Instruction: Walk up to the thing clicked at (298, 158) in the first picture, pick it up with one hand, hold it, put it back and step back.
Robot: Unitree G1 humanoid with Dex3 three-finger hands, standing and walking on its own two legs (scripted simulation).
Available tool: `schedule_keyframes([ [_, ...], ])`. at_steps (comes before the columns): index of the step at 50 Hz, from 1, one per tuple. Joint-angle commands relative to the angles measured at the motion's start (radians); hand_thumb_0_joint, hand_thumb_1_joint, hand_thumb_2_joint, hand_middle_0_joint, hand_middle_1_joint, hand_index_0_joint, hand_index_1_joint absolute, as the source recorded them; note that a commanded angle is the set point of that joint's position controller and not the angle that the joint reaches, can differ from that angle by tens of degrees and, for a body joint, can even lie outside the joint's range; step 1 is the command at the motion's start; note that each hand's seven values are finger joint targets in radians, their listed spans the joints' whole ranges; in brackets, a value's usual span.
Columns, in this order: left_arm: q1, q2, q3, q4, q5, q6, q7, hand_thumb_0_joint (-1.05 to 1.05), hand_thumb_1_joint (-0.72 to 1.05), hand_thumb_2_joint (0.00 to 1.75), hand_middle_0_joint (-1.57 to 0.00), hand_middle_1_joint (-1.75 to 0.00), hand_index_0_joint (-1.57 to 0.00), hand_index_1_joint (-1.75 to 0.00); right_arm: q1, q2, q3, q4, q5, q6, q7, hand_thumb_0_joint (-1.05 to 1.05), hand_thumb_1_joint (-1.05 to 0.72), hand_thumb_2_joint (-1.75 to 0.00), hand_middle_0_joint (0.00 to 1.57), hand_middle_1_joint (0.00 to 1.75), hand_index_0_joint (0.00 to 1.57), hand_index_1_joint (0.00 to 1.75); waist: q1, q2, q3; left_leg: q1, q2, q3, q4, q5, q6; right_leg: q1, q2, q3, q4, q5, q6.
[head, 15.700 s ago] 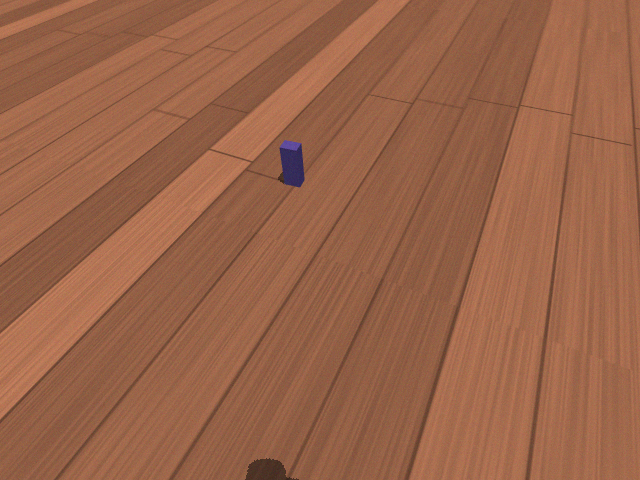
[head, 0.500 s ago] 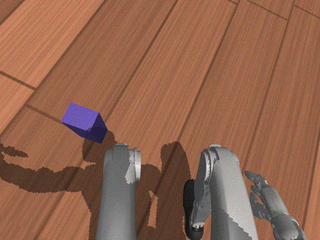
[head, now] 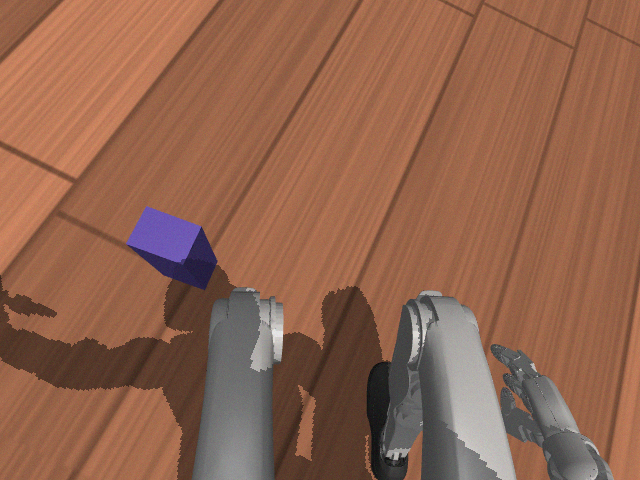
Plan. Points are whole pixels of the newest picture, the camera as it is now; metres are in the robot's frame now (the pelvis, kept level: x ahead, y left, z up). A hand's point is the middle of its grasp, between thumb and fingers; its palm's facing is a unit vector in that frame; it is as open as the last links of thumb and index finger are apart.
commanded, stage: go down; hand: left
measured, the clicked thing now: (179, 254) +0.40 +0.26 -0.27
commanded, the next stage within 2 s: none
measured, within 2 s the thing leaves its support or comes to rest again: neither
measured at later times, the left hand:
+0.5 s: hand out of the picture +0.29 +0.47 +0.03, palm faces +0.35 -0.94 -0.02, open 17.8 cm
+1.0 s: hand out of the picture +0.29 +0.47 +0.04, palm faces +0.35 -0.94 -0.02, open 17.8 cm
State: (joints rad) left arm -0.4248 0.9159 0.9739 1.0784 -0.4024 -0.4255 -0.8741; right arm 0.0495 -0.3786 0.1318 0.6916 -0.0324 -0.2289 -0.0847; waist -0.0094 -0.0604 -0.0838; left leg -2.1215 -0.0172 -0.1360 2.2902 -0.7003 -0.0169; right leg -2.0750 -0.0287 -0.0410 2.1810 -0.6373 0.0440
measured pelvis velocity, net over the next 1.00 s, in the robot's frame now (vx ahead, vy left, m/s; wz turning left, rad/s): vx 0.00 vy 0.00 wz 0.00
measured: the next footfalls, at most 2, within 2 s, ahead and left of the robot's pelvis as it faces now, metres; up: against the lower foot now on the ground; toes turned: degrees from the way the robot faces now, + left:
none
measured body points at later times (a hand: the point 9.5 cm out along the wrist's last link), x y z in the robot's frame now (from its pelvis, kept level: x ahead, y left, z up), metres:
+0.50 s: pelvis +0.00 +0.00 +0.00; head +0.20 +0.08 +0.39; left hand +0.27 +0.52 +0.04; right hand +0.21 -0.26 -0.10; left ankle +0.08 +0.12 -0.34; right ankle +0.12 -0.14 -0.34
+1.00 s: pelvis +0.00 +0.00 +0.00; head +0.20 +0.08 +0.39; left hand +0.27 +0.52 +0.04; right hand +0.21 -0.26 -0.10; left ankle +0.08 +0.12 -0.34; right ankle +0.12 -0.14 -0.34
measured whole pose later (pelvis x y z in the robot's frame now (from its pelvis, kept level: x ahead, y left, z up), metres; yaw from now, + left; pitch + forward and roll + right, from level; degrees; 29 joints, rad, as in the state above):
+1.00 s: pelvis +0.00 +0.00 +0.00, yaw +0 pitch +30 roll -7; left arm -0.41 0.91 0.98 1.07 -0.41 -0.43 -0.89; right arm 0.05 -0.38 0.13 0.69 -0.03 -0.23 -0.09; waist -0.01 -0.06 -0.08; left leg -2.12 -0.02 -0.14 2.29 -0.70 -0.02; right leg -2.08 -0.03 -0.04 2.18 -0.64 0.05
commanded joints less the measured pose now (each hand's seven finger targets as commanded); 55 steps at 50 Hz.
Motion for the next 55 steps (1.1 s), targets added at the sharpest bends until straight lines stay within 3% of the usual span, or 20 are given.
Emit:
schedule_keyframes([
  [1, -0.183, 0.411, 0.033, -0.193, -0.014, -0.061, -0.028, 0.0, -0.61, 0.04, -0.05, -0.02, -0.03, -0.04, 0.091, -0.249, -0.093, -0.056, 0.003, -0.042, -0.021, 0.0, -0.92, -0.91, 0.2, 0.3, 0.2, 0.3, 0.007, 0.279, -0.586, 0.453, 0.017, 0.054, -0.349, 0.07, 0.033, 0.256, 0.04, -0.069, -0.18, 0.029, -0.076],
  [4, -0.146, 0.458, 0.062, -0.263, -0.006, -0.051, -0.021, 0.0, -0.61, 0.04, -0.05, -0.02, -0.03, -0.04, 0.097, -0.265, -0.1, -0.058, 0.007, -0.034, -0.021, 0.0, -0.92, -0.91, 0.2, 0.3, 0.2, 0.3, 0.052, 0.355, -0.653, 0.544, 0.018, 0.042, -0.384, 0.099, 0.02, 0.243, 0.038, -0.074, -0.154, 0.049, -0.082],
  [7, -0.086, 0.465, 0.092, -0.338, -0.017, -0.028, 0.007, 0.0, -0.61, 0.06, -0.05, -0.03, -0.03, -0.06, 0.09, -0.258, -0.098, -0.072, 0.015, -0.027, -0.02, 0.0, -0.92, -0.91, 0.2, 0.3, 0.2, 0.3, 0.093, 0.395, -0.685, 0.584, 0.016, 0.035, -0.411, 0.132, 0.01, 0.25, 0.036, -0.076, -0.143, 0.07, -0.085],
  [9, -0.042, 0.447, 0.097, -0.356, -0.029, -0.016, 0.025, 0.0, -0.61, 0.06, -0.05, -0.03, -0.03, -0.05, 0.075, -0.246, -0.094, -0.08, 0.022, -0.022, -0.019, 0.0, -0.92, -0.91, 0.2, 0.3, 0.2, 0.3, 0.099, 0.359, -0.684, 0.543, 0.009, 0.048, -0.406, 0.151, 0.016, 0.281, 0.037, -0.072, -0.155, 0.081, -0.084],
  [12, -0.006, 0.416, 0.107, -0.331, -0.043, -0.008, 0.043, 0.0, -0.57, 0.07, -0.04, -0.02, -0.02, -0.04, 0.068, -0.232, -0.091, -0.077, 0.03, -0.016, -0.02, 0.0, -0.92, -0.91, 0.2, 0.3, 0.2, 0.3, 0.085, 0.325, -0.611, 0.489, 0.007, 0.049, -0.399, 0.155, 0.021, 0.254, 0.038, -0.069, -0.16, 0.079, -0.084],
  [14, -0.003, 0.361, 0.088, -0.273, -0.053, -0.011, 0.044, 0.0, -0.55, 0.08, -0.03, -0.02, -0.01, -0.05, 0.065, -0.228, -0.092, -0.069, 0.031, -0.015, -0.021, 0.0, -0.92, -0.91, 0.2, 0.3, 0.2, 0.3, 0.056, 0.293, -0.555, 0.462, 0.007, 0.046, -0.382, 0.148, 0.026, 0.222, 0.038, -0.07, -0.163, 0.077, -0.083],
  [16, -0.031, 0.345, 0.078, -0.241, -0.058, -0.022, 0.037, 0.0, -0.55, 0.07, -0.03, -0.01, -0.01, -0.04, 0.069, -0.222, -0.09, -0.065, 0.027, -0.019, -0.02, 0.0, -0.92, -0.91, 0.2, 0.3, 0.2, 0.3, 0.03, 0.248, -0.519, 0.403, 0.007, 0.056, -0.356, 0.14, 0.036, 0.244, 0.038, -0.064, -0.176, 0.076, -0.079],
  [19, -0.092, 0.36, 0.064, -0.203, -0.049, -0.045, 0.014, 0.0, -0.61, 0.05, -0.04, -0.01, -0.02, -0.03, 0.076, -0.222, -0.093, -0.062, 0.016, -0.027, -0.02, 0.0, -0.92, -0.91, 0.2, 0.3, 0.2, 0.3, 0.003, 0.199, -0.524, 0.368, 0.01, 0.067, -0.322, 0.118, 0.047, 0.273, 0.04, -0.055, -0.196, 0.065, -0.073],
  [22, -0.137, 0.375, 0.039, -0.167, -0.032, -0.059, -0.018, 0.0, -0.61, 0.04, -0.04, -0.01, -0.02, -0.03, 0.08, -0.237, -0.091, -0.052, 0.005, -0.035, -0.022, 0.0, -0.93, -0.91, 0.2, 0.3, 0.2, 0.3, -0.01, 0.224, -0.545, 0.405, 0.015, 0.059, -0.322, 0.095, 0.042, 0.254, 0.041, -0.061, -0.184, 0.047, -0.075],
  [24, -0.152, 0.384, 0.037, -0.157, -0.029, -0.062, -0.032, 0.0, -0.61, 0.03, -0.05, -0.01, -0.03, -0.03, 0.086, -0.243, -0.089, -0.051, 0.002, -0.036, -0.023, 0.0, -0.92, -0.91, 0.2, 0.3, 0.2, 0.3, -0.007, 0.222, -0.562, 0.404, 0.013, 0.065, -0.318, 0.099, 0.041, 0.281, 0.039, -0.061, -0.19, 0.048, -0.072],
  [28, -0.156, 0.454, 0.062, -0.224, -0.018, -0.056, -0.034, 0.0, -0.61, 0.03, -0.05, -0.01, -0.04, -0.03, 0.078, -0.262, -0.092, -0.058, 0.003, -0.033, -0.023, 0.0, -0.92, -0.91, 0.2, 0.3, 0.2, 0.3, 0.044, 0.324, -0.613, 0.488, 0.02, 0.05, -0.371, 0.043, 0.029, 0.254, 0.042, -0.071, -0.165, 0.014, -0.076],
  [32, -0.095, 0.483, 0.097, -0.308, -0.019, -0.03, -0.006, 0.0, -0.61, 0.04, -0.06, -0.03, -0.03, -0.05, 0.079, -0.251, -0.089, -0.075, 0.014, -0.026, -0.021, 0.0, -0.92, -0.91, 0.2, 0.3, 0.2, 0.3, 0.087, 0.344, -0.693, 0.528, 0.01, 0.057, -0.387, 0.128, 0.02, 0.289, 0.041, -0.069, -0.155, 0.066, -0.081],
  [35, -0.043, 0.431, 0.085, -0.295, -0.032, -0.014, 0.014, 0.0, -0.57, 0.07, -0.04, -0.02, -0.02, -0.04, 0.068, -0.245, -0.094, -0.068, 0.022, -0.024, -0.024, 0.0, -0.92, -0.91, 0.2, 0.3, 0.2, 0.3, 0.082, 0.325, -0.612, 0.469, 0.007, 0.065, -0.391, 0.083, 0.027, 0.263, 0.043, -0.065, -0.171, 0.037, -0.08],
  [38, -0.023, 0.404, 0.084, -0.269, -0.041, -0.009, 0.023, 0.0, -0.58, 0.08, -0.04, -0.02, -0.01, -0.05, 0.063, -0.237, -0.091, -0.07, 0.026, -0.021, -0.023, 0.0, -0.92, -0.91, 0.2, 0.3, 0.2, 0.3, 0.072, 0.32, -0.567, 0.444, 0.009, 0.059, -0.386, 0.101, 0.027, 0.24, 0.042, -0.068, -0.164, 0.054, -0.081],
  [39, -0.02, 0.387, 0.082, -0.25, -0.044, -0.008, 0.026, 0.0, -0.57, 0.07, -0.03, -0.02, -0.01, -0.04, 0.07, -0.232, -0.09, -0.069, 0.028, -0.019, -0.023, 0.0, -0.92, -0.91, 0.2, 0.3, 0.2, 0.3, 0.051, 0.284, -0.537, 0.419, 0.008, 0.058, -0.38, 0.099, 0.032, 0.245, 0.041, -0.07, -0.175, 0.05, -0.079],
  [42, -0.047, 0.369, 0.065, -0.221, -0.048, -0.025, 0.02, 0.0, -0.58, 0.06, -0.03, -0.01, -0.01, -0.03, 0.059, -0.228, -0.092, -0.071, 0.028, -0.024, -0.023, 0.0, -0.92, -0.91, 0.2, 0.3, 0.2, 0.3, 0.026, 0.222, -0.487, 0.361, 0.008, 0.063, -0.362, 0.046, 0.045, 0.235, 0.043, -0.065, -0.196, 0.014, -0.074],
  [46, -0.101, 0.386, 0.065, -0.192, -0.045, -0.055, -0.008, 0.0, -0.61, 0.04, -0.04, -0.02, -0.03, -0.04, 0.074, -0.232, -0.092, -0.065, 0.015, -0.036, -0.022, 0.0, -0.92, -0.91, 0.2, 0.3, 0.2, 0.3, 0.01, 0.203, -0.529, 0.376, 0.011, 0.063, -0.334, 0.082, 0.044, 0.274, 0.042, -0.062, -0.194, 0.036, -0.072],
  [47, -0.117, 0.372, 0.048, -0.169, -0.044, -0.06, -0.021, 0.0, -0.61, 0.03, -0.04, -0.01, -0.03, -0.03, 0.079, -0.233, -0.089, -0.056, 0.011, -0.038, -0.023, 0.0, -0.93, -0.91, 0.2, 0.3, 0.2, 0.3, -0.006, 0.2, -0.541, 0.387, 0.012, 0.064, -0.32, 0.091, 0.044, 0.267, 0.043, -0.062, -0.191, 0.044, -0.072],
  [49, -0.149, 0.386, 0.044, -0.175, -0.037, -0.068, -0.037, 0.0, -0.6, 0.03, -0.04, -0.01, -0.03, -0.03, 0.083, -0.245, -0.092, -0.054, 0.007, -0.041, -0.024, 0.0, -0.93, -0.91, 0.2, 0.3, 0.2, 0.3, -0.005, 0.232, -0.557, 0.419, 0.014, 0.055, -0.331, 0.084, 0.039, 0.244, 0.042, -0.066, -0.178, 0.035, -0.075],
  [55, -0.155, 0.467, 0.072, -0.276, -0.02, -0.05, -0.032, 0.0, -0.61, 0.04, -0.05, -0.02, -0.03, -0.04, 0.086, -0.26, -0.097, -0.06, 0.007, -0.032, -0.024, 0.0, -0.93, -0.91, 0.2, 0.3, 0.2, 0.3, 0.058, 0.35, -0.656, 0.522, 0.014, 0.054, -0.377, 0.084, 0.023, 0.262, 0.039, -0.067, -0.166, 0.039, -0.079],
])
